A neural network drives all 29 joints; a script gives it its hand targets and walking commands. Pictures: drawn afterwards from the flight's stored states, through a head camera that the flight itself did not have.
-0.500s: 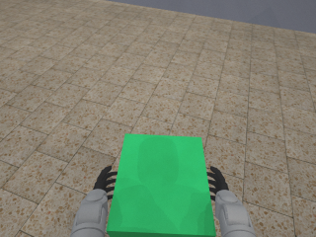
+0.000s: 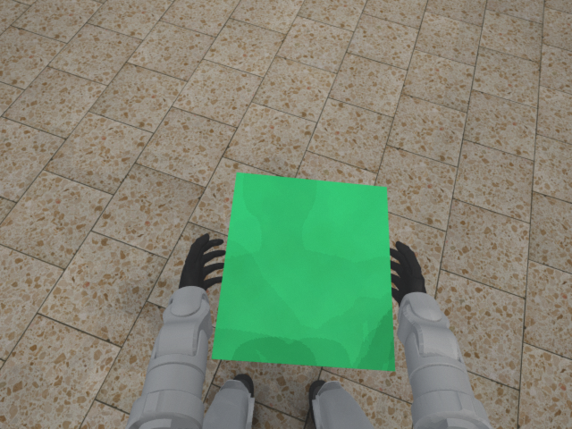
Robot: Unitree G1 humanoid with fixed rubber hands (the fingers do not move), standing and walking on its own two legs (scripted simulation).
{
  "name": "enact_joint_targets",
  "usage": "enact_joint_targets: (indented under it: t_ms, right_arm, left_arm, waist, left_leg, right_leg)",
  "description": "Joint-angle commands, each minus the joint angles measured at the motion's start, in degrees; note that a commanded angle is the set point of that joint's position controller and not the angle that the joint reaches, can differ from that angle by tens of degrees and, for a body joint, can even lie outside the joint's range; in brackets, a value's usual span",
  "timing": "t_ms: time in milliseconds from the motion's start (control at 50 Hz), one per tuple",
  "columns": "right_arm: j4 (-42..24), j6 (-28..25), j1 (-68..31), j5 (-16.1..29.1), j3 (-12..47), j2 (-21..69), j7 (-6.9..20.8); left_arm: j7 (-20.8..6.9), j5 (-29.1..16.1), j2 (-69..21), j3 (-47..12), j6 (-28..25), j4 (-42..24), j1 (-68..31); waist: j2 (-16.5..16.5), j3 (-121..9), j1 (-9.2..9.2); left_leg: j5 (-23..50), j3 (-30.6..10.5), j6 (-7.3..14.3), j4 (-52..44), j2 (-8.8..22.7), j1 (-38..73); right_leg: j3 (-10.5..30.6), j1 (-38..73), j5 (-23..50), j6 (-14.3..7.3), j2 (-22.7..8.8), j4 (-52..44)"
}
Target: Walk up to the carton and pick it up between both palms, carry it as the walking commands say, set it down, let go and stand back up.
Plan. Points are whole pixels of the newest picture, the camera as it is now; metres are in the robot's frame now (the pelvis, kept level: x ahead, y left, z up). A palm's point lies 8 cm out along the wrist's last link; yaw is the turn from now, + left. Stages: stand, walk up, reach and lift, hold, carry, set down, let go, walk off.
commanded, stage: set down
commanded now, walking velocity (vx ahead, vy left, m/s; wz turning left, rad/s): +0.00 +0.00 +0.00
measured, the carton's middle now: (299, 279) +0.35 -0.03 -0.15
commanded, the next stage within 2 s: none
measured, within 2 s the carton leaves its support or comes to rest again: neither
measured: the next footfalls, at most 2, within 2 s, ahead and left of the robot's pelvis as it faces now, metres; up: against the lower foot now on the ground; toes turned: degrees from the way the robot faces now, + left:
none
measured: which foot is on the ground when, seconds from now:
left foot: down 0.00-1.00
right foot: down 0.00-1.00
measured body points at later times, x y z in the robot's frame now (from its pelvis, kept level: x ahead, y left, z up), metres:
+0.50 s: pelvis -0.02 -0.01 -0.08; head +0.15 -0.02 +0.34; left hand +0.40 +0.12 -0.15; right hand +0.36 -0.20 -0.16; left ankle +0.06 +0.12 -0.69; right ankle +0.03 -0.14 -0.69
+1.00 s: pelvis -0.02 -0.01 -0.15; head +0.22 +0.00 +0.24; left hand +0.41 +0.11 -0.26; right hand +0.38 -0.21 -0.26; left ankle +0.06 +0.12 -0.69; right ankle +0.04 -0.14 -0.69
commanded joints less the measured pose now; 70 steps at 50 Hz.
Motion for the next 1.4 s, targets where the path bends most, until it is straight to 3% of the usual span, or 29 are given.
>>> enact_joint_targets:
  t_ms: [0, 100, 180, 220, 280, 320, 360, 480, 580, 640, 700, 780, 840, 900, 1000, 1160, 1260, 1380]
  right_arm:
    - [-8.6, -5.3, -38.8, 7.3, 35.0, 46.7, 14.3]
    - [-6.8, -1.8, -46.0, 7.2, 34.2, 48.1, 13.6]
    - [-1.4, 2.2, -50.0, 5.6, 30.0, 49.6, 13.9]
    - [0.7, 4.0, -51.8, 4.8, 28.1, 50.6, 14.0]
    - [2.7, 5.9, -54.4, 4.2, 26.8, 52.2, 14.2]
    - [3.4, 6.2, -56.0, 4.5, 26.3, 52.4, 14.5]
    - [3.1, 5.7, -56.8, 4.9, 26.1, 52.3, 14.6]
    - [1.0, 1.8, -51.3, 5.8, 26.3, 51.8, 13.5]
    - [-1.8, -2.4, -45.4, 8.3, 29.9, 49.2, 12.6]
    - [-2.7, -4.6, -42.1, 9.7, 30.8, 46.2, 11.8]
    - [-4.5, -6.3, -40.9, 10.7, 30.6, 42.3, 11.1]
    - [-5.6, -6.6, -43.3, 11.5, 29.9, 39.2, 10.2]
    - [-4.4, -6.0, -45.6, 11.5, 29.6, 38.6, 9.8]
    - [-2.3, -5.7, -47.8, 11.1, 29.6, 38.8, 9.8]
    - [-0.4, -5.1, -54.1, 10.8, 30.2, 40.1, 9.3]
    - [-3.6, -4.0, -62.8, 11.9, 31.8, 42.7, 6.8]
    - [-5.0, -3.3, -66.2, 12.6, 31.6, 42.2, 6.0]
    - [-1.4, -2.5, -69.5, 12.2, 29.3, 40.7, 7.0]
  left_arm:
    - [-12.7, -10.3, -50.3, -38.2, -3.8, -7.3, -37.5]
    - [-13.1, -11.4, -52.2, -37.5, -0.7, -5.1, -46.6]
    - [-14.6, -8.9, -51.5, -31.2, 3.0, 1.3, -51.0]
    - [-15.6, -7.4, -49.9, -26.8, 4.4, 5.3, -52.1]
    - [-16.8, -4.6, -47.8, -20.1, 5.6, 10.4, -52.4]
    - [-17.1, -2.8, -47.1, -16.2, 5.9, 12.8, -51.5]
    - [-17.2, -1.6, -47.2, -14.0, 5.7, 14.0, -50.5]
    - [-16.6, -3.8, -50.4, -18.0, 2.6, 11.8, -45.1]
    - [-13.7, -8.7, -51.4, -27.3, -1.3, 4.5, -43.6]
    - [-11.1, -11.4, -51.5, -33.1, -3.0, 0.6, -42.9]
    - [-8.5, -13.3, -50.7, -36.5, -4.2, -2.5, -42.8]
    - [-6.0, -13.0, -47.1, -35.8, -4.8, -3.3, -44.9]
    - [-5.1, -10.5, -44.0, -32.0, -4.6, 0.2, -45.0]
    - [-4.8, -7.7, -41.6, -27.9, -4.5, 4.1, -44.1]
    - [-5.3, -7.3, -40.5, -25.0, -4.5, 6.3, -49.6]
    - [-7.1, -13.2, -41.3, -28.5, -3.9, 2.4, -62.3]
    - [-7.2, -15.4, -42.1, -30.7, -3.0, 0.9, -66.7]
    - [-6.8, -13.9, -42.4, -28.4, -1.9, 4.2, -68.7]
  waist:
    - [3.4, -55.1, -0.82]
    - [3.6, -53.2, -2.33]
    - [1.4, -42.3, -3.11]
    - [-0.5, -39.2, -2.24]
    - [-3.3, -38.8, 0.75]
    - [-4.2, -40.2, 3.17]
    - [-4.3, -42.2, 4.37]
    - [-1.4, -50.3, 1.89]
    - [2.5, -62.1, 0.21]
    - [5.8, -67.4, -2.18]
    - [8.5, -69.8, -4.07]
    - [7.7, -67.4, -3.9]
    - [5.7, -61.8, -1.74]
    - [3.8, -57.6, 0.84]
    - [0.7, -57.4, 2.23]
    - [-1.7, -67.1, -0.06]
    - [0.5, -70.2, -1.28]
    - [3.7, -65.3, -0.93]
  left_leg:
    - [20.2, 3.5, -1.4, 5.9, -3.7, 25.9]
    - [2.1, 5.1, -1.4, 9.1, -4.3, 16.0]
    - [-12.7, 5.8, -0.8, 10.4, -4.8, 6.2]
    - [-15.5, 6.6, -0.1, 12.3, -5.2, 2.1]
    - [-14.6, 7.8, 1.0, 15.6, -5.9, -2.0]
    - [-12.5, 8.0, 1.5, 17.2, -6.2, -3.6]
    - [-10.0, 7.8, 1.5, 18.4, -6.3, -4.9]
    - [3.6, 6.5, 0.4, 21.7, -5.9, -7.1]
    - [20.2, 4.6, -1.8, 25.0, -5.5, -2.1]
    - [29.9, 2.8, -3.1, 27.6, -4.8, 4.0]
    - [34.1, 1.3, -3.8, 29.5, -4.1, 9.5]
    - [23.6, 2.6, -3.8, 30.4, -4.6, 2.1]
    - [13.0, 5.0, -3.3, 30.8, -5.4, -8.4]
    - [8.9, 6.3, -2.9, 32.2, -5.8, -13.9]
    - [3.0, 7.8, -2.2, 36.0, -6.3, -20.0]
    - [1.5, 9.6, -1.8, 43.1, -6.8, -24.7]
    - [1.9, 10.1, -2.3, 45.9, -6.8, -24.6]
    - [-1.2, 10.1, -2.5, 47.6, -6.6, -25.4]
  right_leg:
    - [-6.8, 8.2, 17.9, -1.7, 5.2, 5.1]
    - [-6.6, 2.3, 3.2, -1.9, 5.4, 8.5]
    - [-6.0, -2.1, -10.0, -1.7, 5.1, 7.9]
    - [-5.0, -1.9, -14.7, -1.5, 5.0, 7.5]
    - [-3.4, -0.9, -17.4, -1.2, 4.8, 7.9]
    - [-3.0, -1.3, -16.2, -0.9, 4.7, 9.0]
    - [-3.1, -2.0, -13.0, -0.7, 4.8, 10.7]
    - [-5.6, -5.6, 5.8, 0.2, 5.6, 16.9]
    - [-7.0, -11.0, 19.9, 0.1, 6.6, 22.7]
    - [-7.8, -18.7, 22.0, -0.1, 6.9, 25.3]
    - [-8.4, -25.8, 20.5, -0.7, 7.2, 26.9]
    - [-8.6, -25.4, 16.0, -0.7, 7.1, 29.3]
    - [-8.4, -23.2, 12.6, 0.1, 6.8, 30.5]
    - [-8.3, -24.6, 10.3, 0.9, 6.7, 31.4]
    - [-8.4, -25.4, 5.4, 1.7, 6.6, 33.5]
    - [-9.5, -21.8, 6.1, 2.3, 6.9, 38.2]
    - [-10.4, -23.7, 6.4, 2.1, 6.9, 41.3]
    - [-11.2, -31.7, 1.7, 1.4, 6.8, 43.9]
